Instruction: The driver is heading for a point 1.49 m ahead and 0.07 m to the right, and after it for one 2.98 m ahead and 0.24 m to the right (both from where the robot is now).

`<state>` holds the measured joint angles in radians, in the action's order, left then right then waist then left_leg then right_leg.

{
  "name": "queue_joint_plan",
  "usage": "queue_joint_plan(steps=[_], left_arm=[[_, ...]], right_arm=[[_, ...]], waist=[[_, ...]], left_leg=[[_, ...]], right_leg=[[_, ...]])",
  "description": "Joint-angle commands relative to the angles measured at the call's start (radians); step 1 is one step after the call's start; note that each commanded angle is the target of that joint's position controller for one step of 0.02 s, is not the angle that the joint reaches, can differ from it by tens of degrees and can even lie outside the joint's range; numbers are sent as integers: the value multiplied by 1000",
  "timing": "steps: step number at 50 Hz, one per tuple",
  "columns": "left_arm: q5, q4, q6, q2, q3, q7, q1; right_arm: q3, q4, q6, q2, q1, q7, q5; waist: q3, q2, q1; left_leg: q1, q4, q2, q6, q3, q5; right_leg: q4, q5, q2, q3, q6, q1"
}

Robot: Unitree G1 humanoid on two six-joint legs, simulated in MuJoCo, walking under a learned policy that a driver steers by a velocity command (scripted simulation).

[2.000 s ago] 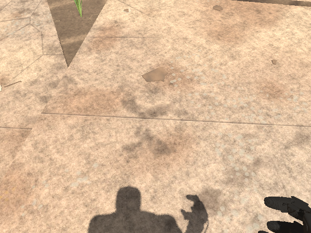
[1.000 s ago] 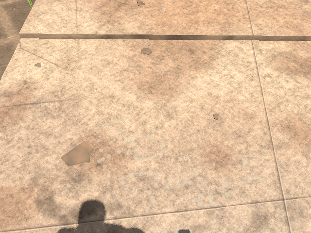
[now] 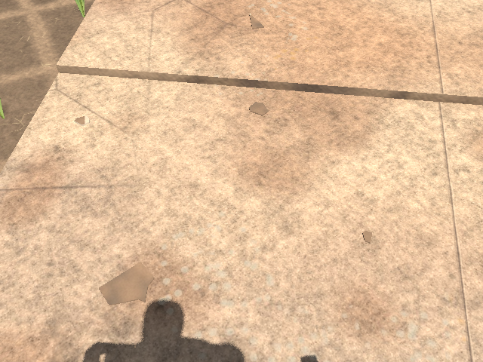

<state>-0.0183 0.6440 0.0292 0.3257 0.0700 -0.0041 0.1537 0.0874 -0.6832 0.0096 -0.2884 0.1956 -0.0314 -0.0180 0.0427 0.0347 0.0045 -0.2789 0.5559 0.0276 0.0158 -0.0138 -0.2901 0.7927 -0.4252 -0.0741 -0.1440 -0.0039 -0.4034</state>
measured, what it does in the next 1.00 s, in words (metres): steps on the spot: right foot, then left foot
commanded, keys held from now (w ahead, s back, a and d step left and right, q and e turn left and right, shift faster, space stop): e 0.34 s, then q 0.66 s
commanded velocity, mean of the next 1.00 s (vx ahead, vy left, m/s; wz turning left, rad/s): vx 0.00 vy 0.00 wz -0.04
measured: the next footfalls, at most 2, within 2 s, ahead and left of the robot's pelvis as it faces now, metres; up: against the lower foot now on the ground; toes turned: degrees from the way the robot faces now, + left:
right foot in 0.22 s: +0.03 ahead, -0.15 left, +0.00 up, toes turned -9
left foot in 0.62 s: +0.07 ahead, +0.08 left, +0.00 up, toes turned -11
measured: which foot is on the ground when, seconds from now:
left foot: down 0.00-0.22, up 0.24-0.60, down 0.62-0.86, up 0.88-1.00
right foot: up 0.00-0.20, down 0.22-1.00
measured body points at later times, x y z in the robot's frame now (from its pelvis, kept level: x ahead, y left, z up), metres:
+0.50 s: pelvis +0.00 -0.06 +0.01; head +0.02 -0.10 +0.46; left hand +0.22 +0.15 -0.06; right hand +0.07 -0.37 -0.11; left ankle +0.04 +0.10 -0.68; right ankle -0.01 -0.14 -0.73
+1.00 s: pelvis +0.00 -0.06 +0.01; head +0.03 -0.06 +0.45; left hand +0.13 +0.22 -0.09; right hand +0.16 -0.34 -0.09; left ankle -0.03 +0.08 -0.66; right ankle -0.01 -0.15 -0.73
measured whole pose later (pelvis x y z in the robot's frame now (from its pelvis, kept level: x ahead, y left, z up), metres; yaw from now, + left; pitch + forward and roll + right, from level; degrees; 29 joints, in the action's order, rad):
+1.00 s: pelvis +0.00 -0.06 +0.01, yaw +1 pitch +1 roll +0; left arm 0.02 0.65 0.00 0.27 0.08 -0.03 0.21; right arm 0.09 -0.66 0.06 -0.32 0.15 -0.02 0.02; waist 0.05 -0.02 -0.02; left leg -0.51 1.10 0.00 -0.07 0.06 -0.49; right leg 0.52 -0.29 0.01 0.14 0.06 -0.26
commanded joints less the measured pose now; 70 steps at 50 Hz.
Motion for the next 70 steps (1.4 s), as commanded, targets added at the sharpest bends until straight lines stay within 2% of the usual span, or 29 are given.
queue_joint_plan(steps=[1, 5, 10, 11, 12, 13, 14, 17, 24, 27, 30, 33, 36, 40, 43, 45, 46, 48, 51, 54, 58, 60, 61, 62, 63, 64, 65, 68, 70], left_arm=[[-3, -81, 0, 127, 50, 6, 4], [-7, -97, 16, 44, 17, 20, -18], [-3, -86, 20, 83, 43, 31, 78], [4, -87, 17, 128, 60, 19, 106], [13, -125, 11, 275, 88, 0, 121], [55, -139, -14, 257, 74, 15, 144], [60, -129, -33, 230, 66, 21, 121], [8, -127, -29, 156, 40, -3, 8], [43, -78, -33, 26, -15, -19, -2], [53, -48, -32, 63, -7, -6, 7], [30, -33, -25, 95, 4, -10, -17], [42, -29, -35, 93, 13, -21, 54], [42, -54, -24, 49, 16, -33, -25], [35, -79, -14, 9, 23, -23, -12], [40, -65, -23, 67, 49, -12, 45], [48, -65, -33, 107, 55, -12, 68], [47, -74, -42, 87, 44, -15, 75], [38, -85, -51, 88, 41, -23, -12], [39, -69, -39, 98, 45, -38, 0], [33, -53, -24, 123, 55, -39, 23], [10, -35, -20, 160, 70, -22, 27], [-12, -21, -22, 157, 71, -16, 21], [-11, -8, -25, 120, 61, -14, 40], [8, -12, -28, 55, 40, -7, 24], [36, -96, -39, 5, 15, -6, -58], [7, -104, -61, 66, 31, -2, -121], [-21, -95, -71, 99, 40, 11, -109], [11, -19, -78, 114, 50, 15, -27], [1, 12, -80, 82, 40, 24, -2]], right_arm=[[26, 85, -22, -130, -17, -18, 2], [39, 76, -1, -171, -78, -16, 15], [39, 51, 6, -165, -48, -4, 48], [30, 29, 0, -125, 13, 2, 37], [3, 74, -1, -54, 10, 9, -25], [13, 103, -9, -101, -109, 1, -9], [20, 99, -7, -127, -135, -5, 17], [30, 60, 6, -135, -97, -24, 6], [-16, 1, 11, -39, -63, 4, 20], [-10, 7, 10, -85, -76, 12, 30], [-7, 5, 1, -106, -49, 13, 30], [10, 19, -7, -195, -45, 10, 21], [13, 23, -5, -160, -32, 11, 32], [17, 59, -5, -171, -38, 6, 25], [12, 101, 5, -142, -75, 5, 39], [16, 114, 15, -136, -51, 4, 30], [34, 107, 21, -170, -42, 6, 29], [34, 89, 39, -140, -21, 8, 45], [18, 106, 49, -94, -65, 17, 47], [-3, 146, 48, -56, -121, 39, 43], [12, 158, 57, -94, -102, 54, 45], [20, 139, 64, -97, -49, 56, 46], [36, 111, 63, -123, 22, 50, 48], [61, 73, 55, -181, 154, 40, 57], [78, 94, 29, -301, 202, 33, 40], [56, 101, -13, -240, 187, 42, 20], [31, 87, -37, -183, 139, 39, 19], [-1, 81, -59, -113, 35, 27, 22], [-1, 69, -77, -116, 55, 22, 3]], waist=[[-104, -130, -1], [-80, -166, 6], [-142, -166, -23], [-131, -38, -19], [-127, 312, 11], [-207, 223, -80], [-168, 121, -68], [-111, 66, -3], [-146, 95, -15], [-77, 107, -38], [-37, 75, -10], [-82, -86, -55], [-96, -185, -25], [-101, -240, -25], [-107, -44, -35], [-107, 187, -32], [-109, 93, -32], [-69, 14, 11], [-62, 65, -20], [-103, 87, -50], [-129, 122, -40], [-137, 111, -8], [-145, 74, 12], [-148, -78, 58], [-119, -330, 79], [-119, -200, 125], [-55, -220, 79], [0, -192, 13], [-10, -145, 9]], left_leg=[[181, -184, -440, 285, 380, 566], [134, -176, -289, 184, 114, 524], [94, -30, -279, 109, 5, 365], [-22, 125, -222, 33, -75, 189], [-343, 465, -82, -83, -124, -369], [-406, 642, -17, -93, 60, -438], [-419, 695, -36, -81, 95, -365], [-378, 623, -63, -85, 106, -147], [-113, 263, -98, -109, 67, -19], [-44, 145, -86, -93, 42, -63], [-16, -20, -65, -59, 16, 27], [39, -24, -130, 5, 127, 423], [-39, -103, -177, 81, 274, 284], [-13, -131, -217, 145, 417, 254], [-176, 39, -95, 35, 263, 120], [-333, 425, -11, -59, 81, -316], [-365, 618, -36, -73, 116, -361], [-373, 665, -75, -89, 127, -249], [-337, 536, -81, -118, 51, -130], [-242, 339, -88, -111, 3, -139], [-124, 148, -62, -70, -58, -90], [13, -11, -28, -17, -101, -1], [145, -59, -1, 21, -95, -15], [329, -127, -89, 92, 74, -40], [420, -254, -379, 294, 627, -257], [343, -362, -442, 365, 714, -340], [303, -383, -413, 320, 611, -389], [212, -399, -286, 201, 348, -188], [214, -420, -263, 184, 246, -20]], right_leg=[[408, -195, 75, 38, -40, -211], [164, -32, 117, 137, -59, -104], [-258, 215, 43, 235, 3, 167], [-356, 396, 78, 127, 44, 285], [-382, 823, 383, -323, 197, 434], [-420, 840, 471, -453, 370, 370], [-437, 711, 426, -380, 349, 333], [-432, 547, 295, -233, 227, 254], [-458, 440, 239, -66, 203, 220], [-485, 271, 261, -98, 222, 171], [-443, 281, 268, -109, 209, 181], [-340, 289, 162, -2, 117, 189], [-201, 234, 61, 161, 48, 198], [-162, 129, 30, 150, 52, 124], [-333, 234, 167, 53, 109, 272], [-475, 516, 478, -241, 297, 330], [-476, 611, 516, -250, 344, 322], [-474, 576, 438, -83, 284, 283], [-482, 556, 353, 82, 244, 295], [-461, 589, 362, 159, 243, 333], [-414, 611, 406, 188, 219, 339], [-379, 348, 395, 230, 159, 264], [-314, 160, 362, 266, 117, 163], [-75, -40, 286, 346, 53, -42], [266, -284, 115, 335, -28, -441], [386, -242, 120, 124, -20, -494], [388, -125, 157, 104, 1, -511], [311, 157, 198, 107, -2, -419], [299, 287, 189, 111, -15, -394]])
Velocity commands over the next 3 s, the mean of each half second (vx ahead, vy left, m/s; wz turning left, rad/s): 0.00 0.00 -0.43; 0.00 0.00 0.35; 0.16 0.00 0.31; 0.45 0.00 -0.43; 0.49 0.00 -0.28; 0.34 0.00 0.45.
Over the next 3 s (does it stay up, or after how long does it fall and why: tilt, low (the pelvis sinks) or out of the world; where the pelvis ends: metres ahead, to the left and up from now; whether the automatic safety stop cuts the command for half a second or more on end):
stays up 0.79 -0.07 0.01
